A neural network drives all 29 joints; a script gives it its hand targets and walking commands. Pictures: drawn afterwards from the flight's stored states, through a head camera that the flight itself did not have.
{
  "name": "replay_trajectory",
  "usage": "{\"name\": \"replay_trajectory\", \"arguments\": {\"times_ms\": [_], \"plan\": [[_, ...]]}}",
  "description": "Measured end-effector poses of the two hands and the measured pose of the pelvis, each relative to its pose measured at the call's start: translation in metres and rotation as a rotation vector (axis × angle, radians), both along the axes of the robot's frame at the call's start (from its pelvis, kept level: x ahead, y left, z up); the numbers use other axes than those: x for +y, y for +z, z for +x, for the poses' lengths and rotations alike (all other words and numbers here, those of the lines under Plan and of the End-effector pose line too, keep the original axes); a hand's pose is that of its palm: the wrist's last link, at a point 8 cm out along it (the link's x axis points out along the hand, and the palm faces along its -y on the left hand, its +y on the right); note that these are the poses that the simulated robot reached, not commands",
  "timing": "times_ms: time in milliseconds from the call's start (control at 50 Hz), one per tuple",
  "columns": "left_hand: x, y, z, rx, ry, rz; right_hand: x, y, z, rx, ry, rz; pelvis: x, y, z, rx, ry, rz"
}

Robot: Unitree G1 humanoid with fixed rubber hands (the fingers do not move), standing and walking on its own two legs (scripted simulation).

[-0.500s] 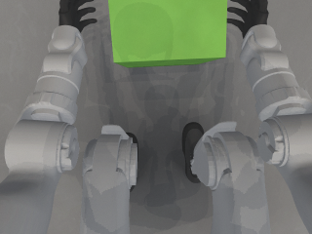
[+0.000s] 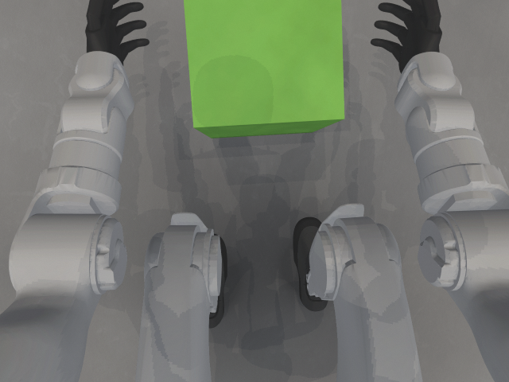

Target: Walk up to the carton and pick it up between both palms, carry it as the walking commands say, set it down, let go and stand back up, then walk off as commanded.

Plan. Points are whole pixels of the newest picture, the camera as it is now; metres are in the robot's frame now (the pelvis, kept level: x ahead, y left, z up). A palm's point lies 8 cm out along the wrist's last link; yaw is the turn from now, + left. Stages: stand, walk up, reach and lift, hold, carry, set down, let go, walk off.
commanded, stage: set down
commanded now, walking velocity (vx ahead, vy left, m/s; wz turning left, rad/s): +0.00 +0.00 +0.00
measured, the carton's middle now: (262, 79) +0.53 -0.02 -0.28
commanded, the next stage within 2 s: let go in 1.10 s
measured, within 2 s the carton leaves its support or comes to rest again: neither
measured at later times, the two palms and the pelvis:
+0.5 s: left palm out of the picture +0.54 +0.19 +0.02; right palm out of the picture +0.52 -0.22 +0.02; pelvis +0.01 +0.00 +0.13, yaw +0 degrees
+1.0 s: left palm out of the picture +0.54 +0.19 +0.17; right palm out of the picture +0.52 -0.22 +0.16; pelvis +0.04 +0.00 +0.26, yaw +0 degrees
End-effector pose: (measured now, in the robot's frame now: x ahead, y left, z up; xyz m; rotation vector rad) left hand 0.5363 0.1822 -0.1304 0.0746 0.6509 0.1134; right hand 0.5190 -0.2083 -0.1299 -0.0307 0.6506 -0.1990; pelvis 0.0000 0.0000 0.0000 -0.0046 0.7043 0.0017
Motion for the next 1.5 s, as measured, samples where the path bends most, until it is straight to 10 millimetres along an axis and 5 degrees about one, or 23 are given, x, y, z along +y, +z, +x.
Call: {"name": "replay_trajectory", "arguments": {"times_ms": [900,1020,1140,1300,1500], "plan": [[0.013,0.274,0.001,-0.026,-0.03,-0.018,-0.009,0.272,-0.002,-0.027,0.037,0.014,-0.003,0.238,0.035,0.09,-0.004,0.008],[0.012,0.3,0.0,-0.011,-0.032,-0.018,-0.008,0.296,-0.002,-0.012,0.043,0.007,-0.003,0.266,0.044,0.073,-0.002,0.007],[0.012,0.303,-0.002,0.01,-0.033,-0.003,-0.006,0.299,-0.004,0.01,0.051,-0.007,-0.003,0.278,0.052,0.07,-0.001,0.006],[0.02,0.304,-0.042,0.06,-0.042,0.067,-0.01,0.301,-0.038,0.069,0.117,-0.081,-0.005,0.294,0.066,0.035,0.002,0.009],[0.036,0.361,-0.116,0.104,-0.06,0.087,-0.025,0.36,-0.109,0.121,0.156,-0.084,-0.007,0.332,0.09,-0.141,0.003,0.014]]}}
